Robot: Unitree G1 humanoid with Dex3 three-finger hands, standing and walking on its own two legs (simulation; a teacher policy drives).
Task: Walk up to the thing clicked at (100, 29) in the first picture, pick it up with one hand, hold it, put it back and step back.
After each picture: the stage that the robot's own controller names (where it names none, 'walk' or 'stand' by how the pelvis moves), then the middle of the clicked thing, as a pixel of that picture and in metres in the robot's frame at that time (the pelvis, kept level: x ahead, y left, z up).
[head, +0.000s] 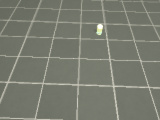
stand; (99, 29) +1.65 -0.19 -0.72
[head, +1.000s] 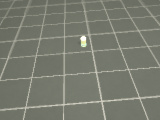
walk; (83, 41) +1.52 +0.13 -0.69
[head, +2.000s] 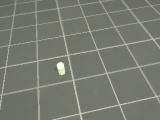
walk; (61, 68) +0.96 +0.31 -0.71
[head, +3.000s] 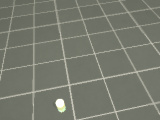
walk; (60, 105) +0.59 +0.25 -0.72
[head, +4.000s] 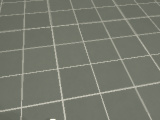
stand; out of the picture +0.40 +0.20 -0.70
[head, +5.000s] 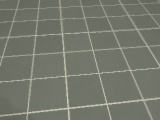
walk; out of the picture +0.38 +0.18 -0.72
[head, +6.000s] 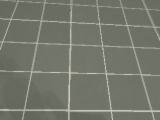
stand; out of the picture +0.24 +0.14 -0.69
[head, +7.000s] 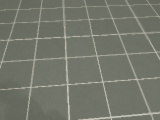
walk; out of the picture +0.25 +0.17 -0.72
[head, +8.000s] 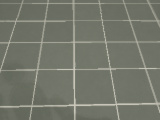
walk; out of the picture +0.29 +0.14 -0.69
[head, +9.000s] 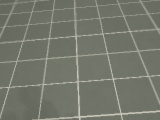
walk; out of the picture +0.29 +0.19 -0.72
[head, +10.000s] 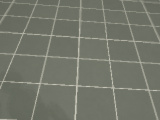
stand; out of the picture +0.24 +0.12 -0.70
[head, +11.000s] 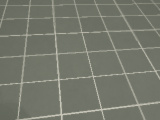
stand; out of the picture +0.30 +0.17 -0.71
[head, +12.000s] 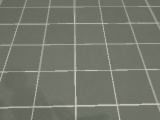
stand; out of the picture +0.30 +0.16 -0.69
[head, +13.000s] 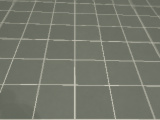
walk; out of the picture +0.32 +0.11 -0.71
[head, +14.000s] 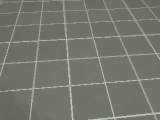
stand; out of the picture +0.26 +0.15 -0.70
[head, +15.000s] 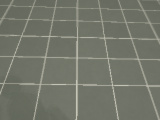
stand; out of the picture +0.26 +0.12 -0.71
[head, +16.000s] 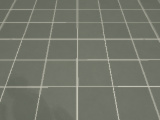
stand; out of the picture +0.25 +0.14 -0.72
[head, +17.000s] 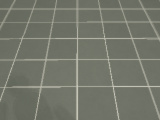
stand; out of the picture +0.24 +0.14 -0.72
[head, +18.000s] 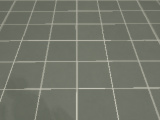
go down; out of the picture +0.23 +0.14 -0.72
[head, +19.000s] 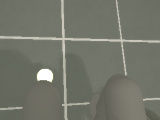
go down; (45, 78) +0.36 +0.10 -0.33
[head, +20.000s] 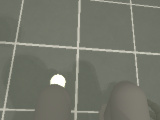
approach; (58, 83) +0.36 +0.09 -0.33
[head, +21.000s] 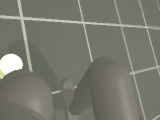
close in; (8, 67) +0.38 +0.10 -0.24
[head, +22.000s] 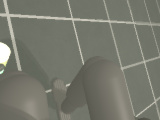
close; out of the picture +0.40 +0.12 -0.24
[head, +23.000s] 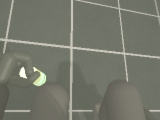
lift; (33, 75) +0.39 +0.17 -0.31
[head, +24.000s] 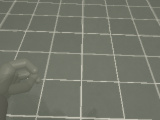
go down; out of the picture +0.33 +0.25 -0.67
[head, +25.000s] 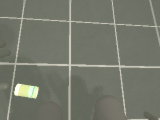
go down; (26, 91) +0.38 +0.25 -0.49
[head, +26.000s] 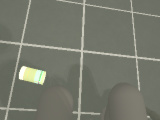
go down; (32, 75) +0.41 +0.21 -0.35
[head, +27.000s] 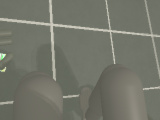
stand; out of the picture +0.40 +0.25 -0.27
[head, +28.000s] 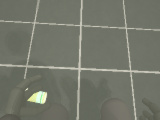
close in; (35, 96) +0.37 +0.25 -0.48
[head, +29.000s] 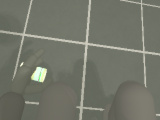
close in; (32, 72) +0.40 +0.22 -0.33
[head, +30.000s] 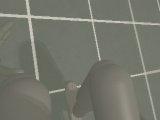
close in; out of the picture +0.38 +0.27 -0.28
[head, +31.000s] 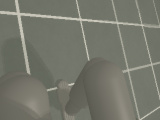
lift; out of the picture +0.35 +0.26 -0.28
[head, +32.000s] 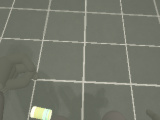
hold; (41, 113) +0.33 +0.24 -0.55
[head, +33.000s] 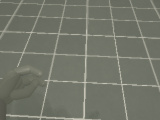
hold; out of the picture +0.26 +0.25 -0.70
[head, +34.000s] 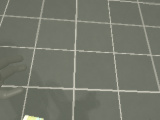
go down; out of the picture +0.29 +0.26 -0.63
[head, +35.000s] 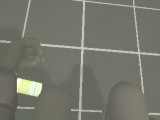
hold; (28, 87) +0.36 +0.23 -0.34
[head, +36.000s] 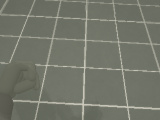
crouch; out of the picture +0.28 +0.25 -0.64
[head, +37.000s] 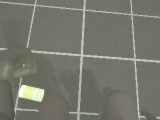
crouch; (32, 93) +0.34 +0.25 -0.44
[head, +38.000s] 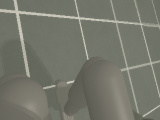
lower; out of the picture +0.34 +0.26 -0.27
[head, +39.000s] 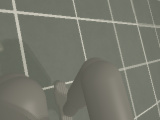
lower; out of the picture +0.33 +0.26 -0.28
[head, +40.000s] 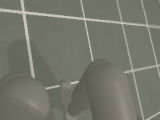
lower; out of the picture +0.33 +0.27 -0.28
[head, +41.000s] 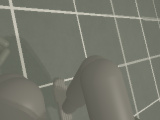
hold; out of the picture +0.31 +0.27 -0.28
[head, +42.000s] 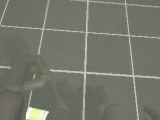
hold; (37, 115) +0.29 +0.24 -0.52
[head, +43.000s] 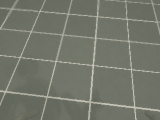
stand; out of the picture +0.23 +0.25 -0.65
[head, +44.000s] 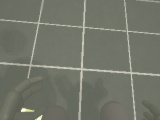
stand; (31, 116) +0.26 +0.25 -0.50
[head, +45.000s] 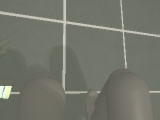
rise; out of the picture +0.30 +0.26 -0.28
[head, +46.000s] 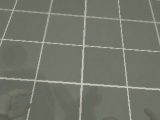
hold; out of the picture +0.25 +0.26 -0.58
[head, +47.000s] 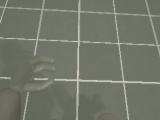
crouch; out of the picture +0.24 +0.27 -0.58
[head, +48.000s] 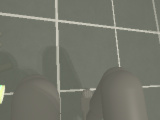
rise; out of the picture +0.29 +0.26 -0.29
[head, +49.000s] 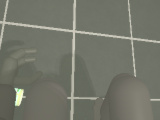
withdraw; (6, 95) +0.29 +0.25 -0.29
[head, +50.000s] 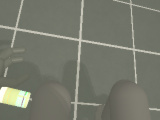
walk; (14, 97) +0.28 +0.25 -0.32
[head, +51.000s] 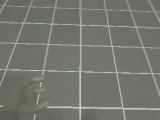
crouch; out of the picture +0.21 +0.26 -0.66
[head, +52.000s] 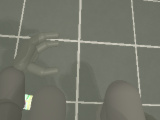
crouch; (19, 100) +0.30 +0.26 -0.36
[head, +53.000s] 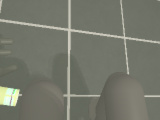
lower; (2, 95) +0.29 +0.24 -0.30
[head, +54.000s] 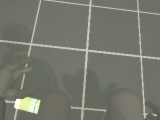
hold; (28, 104) +0.28 +0.25 -0.40
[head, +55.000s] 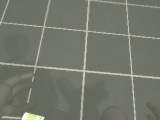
crouch; out of the picture +0.25 +0.26 -0.53
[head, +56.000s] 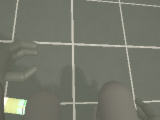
hold; (15, 106) +0.30 +0.24 -0.37
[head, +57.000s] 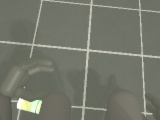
rise; (30, 104) +0.27 +0.26 -0.42
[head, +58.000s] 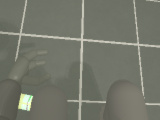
hold; (20, 101) +0.29 +0.25 -0.34
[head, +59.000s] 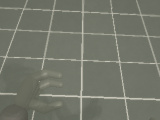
crouch; out of the picture +0.21 +0.26 -0.63
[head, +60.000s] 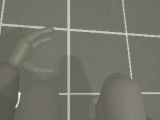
withdraw; (4, 98) +0.30 +0.27 -0.32
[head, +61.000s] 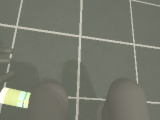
walk; (15, 97) +0.29 +0.24 -0.32
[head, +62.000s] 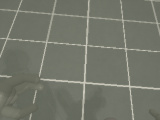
crouch; out of the picture +0.23 +0.26 -0.58
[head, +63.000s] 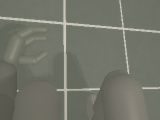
withdraw; out of the picture +0.29 +0.27 -0.30
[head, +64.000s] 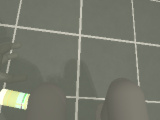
stand; (14, 99) +0.29 +0.24 -0.33
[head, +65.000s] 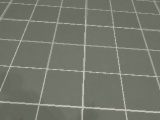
stand; out of the picture +0.20 +0.25 -0.66
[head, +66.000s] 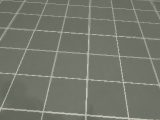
stand; out of the picture +0.19 +0.25 -0.68
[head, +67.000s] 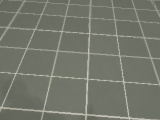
stand; out of the picture +0.19 +0.25 -0.68
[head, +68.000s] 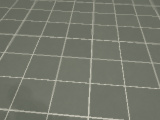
stand; out of the picture +0.20 +0.26 -0.74
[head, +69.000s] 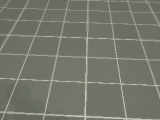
stand; out of the picture +0.18 +0.28 -0.74
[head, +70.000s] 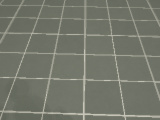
walk; out of the picture +0.17 +0.29 -0.75
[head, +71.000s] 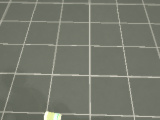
walk; (52, 117) +0.37 +0.25 -0.73
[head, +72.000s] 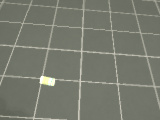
walk; (47, 81) +0.70 +0.26 -0.73
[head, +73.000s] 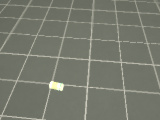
stand; (56, 86) +0.78 +0.26 -0.73
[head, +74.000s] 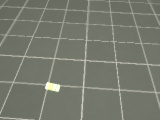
stand; (52, 87) +0.79 +0.29 -0.75
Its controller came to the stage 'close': yes
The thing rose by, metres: 0.02
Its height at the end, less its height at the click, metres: -0.02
